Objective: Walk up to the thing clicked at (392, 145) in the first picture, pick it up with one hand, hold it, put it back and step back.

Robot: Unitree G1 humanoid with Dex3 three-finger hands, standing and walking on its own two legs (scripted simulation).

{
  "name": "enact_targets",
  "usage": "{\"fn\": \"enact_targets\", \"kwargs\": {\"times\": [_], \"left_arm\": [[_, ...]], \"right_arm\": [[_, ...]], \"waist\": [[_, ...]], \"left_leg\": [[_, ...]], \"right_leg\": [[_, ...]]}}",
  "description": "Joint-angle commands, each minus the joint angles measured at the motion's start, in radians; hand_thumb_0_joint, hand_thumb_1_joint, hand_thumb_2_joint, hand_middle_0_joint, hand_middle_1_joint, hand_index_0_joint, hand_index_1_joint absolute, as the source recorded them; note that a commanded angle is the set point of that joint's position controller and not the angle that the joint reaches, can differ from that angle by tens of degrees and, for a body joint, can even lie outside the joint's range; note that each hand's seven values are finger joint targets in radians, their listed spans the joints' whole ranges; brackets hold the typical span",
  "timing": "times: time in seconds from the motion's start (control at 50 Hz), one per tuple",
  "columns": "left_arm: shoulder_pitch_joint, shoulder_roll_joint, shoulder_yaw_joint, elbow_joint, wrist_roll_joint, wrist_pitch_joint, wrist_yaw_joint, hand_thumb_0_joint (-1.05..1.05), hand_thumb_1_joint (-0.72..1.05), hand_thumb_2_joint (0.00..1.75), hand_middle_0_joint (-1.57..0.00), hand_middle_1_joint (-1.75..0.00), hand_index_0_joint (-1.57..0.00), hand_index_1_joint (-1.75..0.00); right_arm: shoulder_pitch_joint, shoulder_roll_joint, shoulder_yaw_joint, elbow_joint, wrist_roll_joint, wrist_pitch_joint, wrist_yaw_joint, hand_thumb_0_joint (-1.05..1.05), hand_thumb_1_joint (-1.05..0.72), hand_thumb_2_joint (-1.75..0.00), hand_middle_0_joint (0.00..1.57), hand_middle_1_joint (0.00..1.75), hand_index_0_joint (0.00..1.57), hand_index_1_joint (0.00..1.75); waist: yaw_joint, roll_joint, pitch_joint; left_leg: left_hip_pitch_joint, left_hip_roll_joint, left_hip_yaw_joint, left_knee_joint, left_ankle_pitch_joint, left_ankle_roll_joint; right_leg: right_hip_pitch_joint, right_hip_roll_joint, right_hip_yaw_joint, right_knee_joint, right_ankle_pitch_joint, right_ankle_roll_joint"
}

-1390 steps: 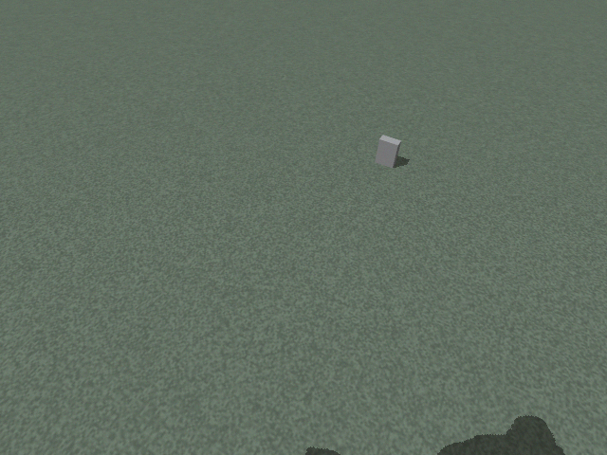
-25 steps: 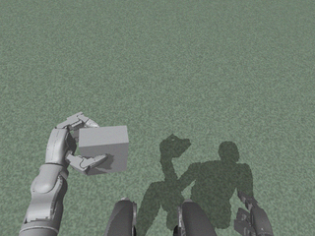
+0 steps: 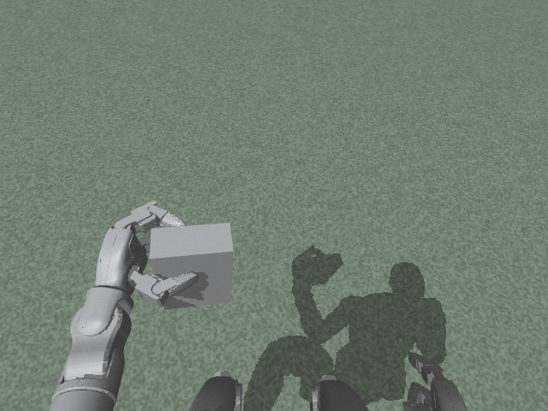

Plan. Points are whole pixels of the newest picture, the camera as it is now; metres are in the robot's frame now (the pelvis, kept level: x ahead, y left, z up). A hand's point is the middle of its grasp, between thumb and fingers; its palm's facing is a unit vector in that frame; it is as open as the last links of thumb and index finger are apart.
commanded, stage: lift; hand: left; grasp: from the side
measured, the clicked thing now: (195, 269) +0.32 +0.13 +0.00
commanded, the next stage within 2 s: hold in 0.38 s
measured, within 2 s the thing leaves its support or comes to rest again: neither
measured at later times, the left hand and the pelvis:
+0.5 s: hand (170, 236) +0.34 +0.15 +0.07, palm faces -0.08 -1.00 -0.01, open 9.3 cm; pelvis +0.02 +0.00 +0.03, yaw +0 degrees
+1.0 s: hand (165, 235) +0.33 +0.15 +0.08, palm faces -0.07 -1.00 -0.03, open 9.3 cm; pelvis +0.01 +0.00 +0.04, yaw +0 degrees
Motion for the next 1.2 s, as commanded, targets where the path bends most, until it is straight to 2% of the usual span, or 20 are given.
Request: {"fn": "enact_targets", "kwargs": {"times": [0.0,0.24,0.26,0.28,0.32,0.34,0.42,0.5,0.66,0.7,0.76,0.78,0.88,0.9,0.94,1.02,1.04,1.08,1.16,1.18], "left_arm": [[-0.219,0.120,0.063,-0.186,-0.022,-0.082,-0.008,0.00,0.11,1.22,-1.25,-1.42,-1.29,-1.41],[-0.291,0.138,0.073,-0.198,-0.027,-0.106,-0.017,0.00,0.16,1.26,-1.26,-1.44,-1.29,-1.43],[-0.255,0.097,0.051,-0.138,-0.032,-0.101,-0.023,0.00,0.17,1.26,-1.28,-1.45,-1.31,-1.44],[-0.333,0.144,0.085,-0.224,-0.036,-0.113,-0.019,0.00,0.16,1.26,-1.28,-1.46,-1.31,-1.44],[-0.292,0.095,0.057,-0.160,-0.042,-0.102,-0.021,0.00,0.13,1.27,-1.29,-1.47,-1.32,-1.46],[-0.321,0.129,0.078,-0.208,-0.042,-0.109,-0.019,0.00,0.13,1.27,-1.30,-1.48,-1.33,-1.47],[-0.249,0.090,0.052,-0.108,-0.029,-0.101,-0.028,0.00,0.14,1.27,-1.29,-1.47,-1.32,-1.46],[-0.337,0.133,0.069,-0.215,-0.027,-0.113,-0.029,0.00,0.05,1.21,-1.35,-1.50,-1.38,-1.48],[-0.291,0.089,0.050,-0.119,-0.022,-0.103,-0.013,0.00,0.04,1.22,-1.35,-1.50,-1.38,-1.48],[-0.340,0.128,0.066,-0.187,-0.016,-0.112,-0.011,0.00,0.04,1.23,-1.35,-1.51,-1.38,-1.49],[-0.364,0.106,0.051,-0.212,-0.020,-0.110,-0.006,0.00,0.04,1.22,-1.36,-1.51,-1.39,-1.49],[-0.286,0.104,0.069,-0.136,-0.024,-0.101,-0.007,0.00,0.02,1.22,-1.36,-1.51,-1.39,-1.50],[-0.292,0.094,0.043,-0.139,-0.015,-0.092,-0.010,0.00,0.03,1.22,-1.34,-1.51,-1.38,-1.49],[-0.334,0.127,0.069,-0.200,-0.014,-0.101,-0.004,0.00,0.04,1.23,-1.35,-1.51,-1.38,-1.50],[-0.274,0.090,0.048,-0.117,-0.014,-0.095,-0.008,0.00,0.04,1.22,-1.35,-1.51,-1.38,-1.49],[-0.342,0.119,0.061,-0.222,-0.021,-0.104,-0.004,0.00,0.05,1.22,-1.35,-1.51,-1.38,-1.49],[-0.259,0.080,0.042,-0.127,-0.018,-0.092,-0.006,0.00,0.04,1.22,-1.35,-1.51,-1.38,-1.50],[-0.333,0.108,0.055,-0.222,-0.025,-0.102,-0.004,0.00,0.06,1.23,-1.35,-1.52,-1.39,-1.50],[-0.287,0.073,0.032,-0.132,-0.022,-0.090,-0.003,0.00,0.03,1.24,-1.35,-1.53,-1.39,-1.51],[-0.316,0.094,0.046,-0.195,-0.026,-0.097,-0.006,0.00,0.03,1.24,-1.35,-1.53,-1.38,-1.51]], "right_arm": [[0.006,-0.138,-0.054,-0.112,-0.005,-0.031,-0.008,0.00,-0.89,-0.89,0.20,0.30,0.20,0.30],[0.008,-0.146,-0.054,-0.096,-0.010,-0.016,-0.007,0.00,-0.88,-0.89,0.20,0.30,0.20,0.30],[0.003,-0.138,-0.048,-0.098,-0.012,-0.015,-0.006,0.00,-0.88,-0.89,0.20,0.30,0.20,0.30],[0.000,-0.145,-0.055,-0.097,-0.010,-0.016,-0.006,0.00,-0.88,-0.89,0.20,0.30,0.20,0.30],[0.001,-0.139,-0.049,-0.098,-0.010,-0.015,-0.006,0.00,-0.89,-0.89,0.20,0.30,0.20,0.30],[0.001,-0.141,-0.051,-0.098,-0.009,-0.014,-0.007,0.00,-0.89,-0.89,0.20,0.30,0.20,0.30],[-0.007,-0.145,-0.057,-0.099,-0.009,-0.009,-0.002,0.00,-0.89,-0.89,0.20,0.30,0.20,0.30],[-0.006,-0.144,-0.059,-0.099,-0.010,-0.005,0.000,0.00,-0.91,-0.89,0.20,0.30,0.20,0.30],[-0.011,-0.140,-0.054,-0.096,-0.013,0.000,0.000,0.00,-0.91,-0.89,0.20,0.30,0.20,0.30],[-0.015,-0.142,-0.057,-0.095,-0.013,0.000,0.000,0.00,-0.91,-0.90,0.20,0.30,0.20,0.30],[-0.018,-0.144,-0.059,-0.100,-0.012,-0.002,-0.001,0.00,-0.91,-0.89,0.20,0.30,0.20,0.30],[-0.017,-0.135,-0.053,-0.092,-0.011,-0.002,-0.001,0.00,-0.92,-0.90,0.20,0.30,0.20,0.30],[-0.032,-0.141,-0.055,-0.101,-0.009,0.000,0.003,0.00,-0.91,-0.90,0.20,0.30,0.20,0.30],[-0.029,-0.143,-0.058,-0.102,-0.010,0.001,0.002,0.00,-0.91,-0.90,0.20,0.30,0.20,0.30],[-0.032,-0.137,-0.054,-0.104,-0.008,0.001,0.004,0.00,-0.91,-0.90,0.20,0.30,0.20,0.30],[-0.039,-0.141,-0.057,-0.109,-0.006,-0.003,0.002,0.00,-0.91,-0.89,0.20,0.30,0.20,0.30],[-0.034,-0.138,-0.052,-0.104,-0.008,-0.003,0.002,0.00,-0.92,-0.90,0.20,0.30,0.20,0.30],[-0.043,-0.142,-0.054,-0.108,-0.006,-0.007,0.002,0.00,-0.91,-0.90,0.20,0.30,0.20,0.30],[-0.038,-0.139,-0.052,-0.097,-0.007,-0.012,0.003,0.00,-0.91,-0.90,0.20,0.30,0.20,0.30],[-0.039,-0.139,-0.052,-0.107,-0.005,-0.013,0.002,0.00,-0.91,-0.90,0.20,0.30,0.20,0.30]], "waist": [[-0.005,0.012,-0.310],[0.004,0.033,-0.302],[-0.008,0.005,-0.278],[0.005,0.030,-0.291],[-0.005,-0.005,-0.280],[0.001,0.012,-0.298],[-0.003,-0.012,-0.261],[0.010,0.034,-0.279],[-0.004,-0.001,-0.249],[0.005,0.030,-0.261],[-0.004,0.010,-0.242],[0.008,-0.002,-0.246],[0.001,0.009,-0.206],[0.014,0.020,-0.229],[0.006,-0.001,-0.201],[0.009,0.030,-0.232],[0.001,-0.016,-0.204],[0.010,0.027,-0.213],[-0.006,-0.012,-0.171],[0.005,0.006,-0.224]], "left_leg": [[0.250,-0.030,0.008,-0.180,0.232,0.022],[0.350,-0.027,0.012,-0.236,0.324,0.019],[0.330,-0.030,0.013,-0.236,0.313,0.021],[0.341,-0.030,0.019,-0.240,0.315,0.021],[0.344,-0.030,0.019,-0.244,0.332,0.025],[0.351,-0.032,0.024,-0.243,0.334,0.026],[0.364,-0.027,0.016,-0.272,0.329,0.022],[0.396,-0.027,0.019,-0.285,0.343,0.019],[0.406,-0.030,0.026,-0.301,0.349,0.024],[0.429,-0.029,0.024,-0.310,0.354,0.021],[0.429,-0.028,0.021,-0.323,0.341,0.021],[0.424,-0.030,0.024,-0.322,0.331,0.024],[0.426,-0.027,0.024,-0.346,0.321,0.021],[0.433,-0.028,0.023,-0.350,0.312,0.019],[0.428,-0.026,0.017,-0.366,0.292,0.017],[0.455,-0.030,0.024,-0.368,0.299,0.016],[0.447,-0.025,0.018,-0.373,0.294,0.018],[0.455,-0.029,0.024,-0.375,0.290,0.015],[0.442,-0.025,0.018,-0.380,0.282,0.019],[0.464,-0.027,0.024,-0.378,0.298,0.020]], "right_leg": [[0.182,0.024,0.000,-0.186,0.279,-0.023],[0.260,0.024,-0.002,-0.232,0.355,-0.026],[0.271,0.026,-0.002,-0.239,0.352,-0.024],[0.278,0.022,0.004,-0.246,0.364,-0.023],[0.300,0.023,0.004,-0.257,0.387,-0.018],[0.312,0.019,0.011,-0.262,0.397,-0.016],[0.309,0.026,-0.002,-0.271,0.369,-0.022],[0.323,0.024,-0.001,-0.279,0.379,-0.025],[0.345,0.022,0.006,-0.307,0.394,-0.017],[0.348,0.022,0.003,-0.308,0.389,-0.021],[0.359,0.022,0.001,-0.319,0.385,-0.020],[0.369,0.021,0.003,-0.329,0.376,-0.016],[0.360,0.023,-0.001,-0.339,0.363,-0.020],[0.372,0.022,-0.002,-0.341,0.352,-0.023],[0.371,0.026,-0.008,-0.344,0.324,-0.024],[0.388,0.022,-0.001,-0.354,0.340,-0.022],[0.384,0.026,-0.007,-0.355,0.333,-0.020],[0.385,0.020,0.000,-0.360,0.331,-0.023],[0.372,0.024,-0.005,-0.364,0.325,-0.020],[0.393,0.019,0.001,-0.369,0.344,-0.019]]}}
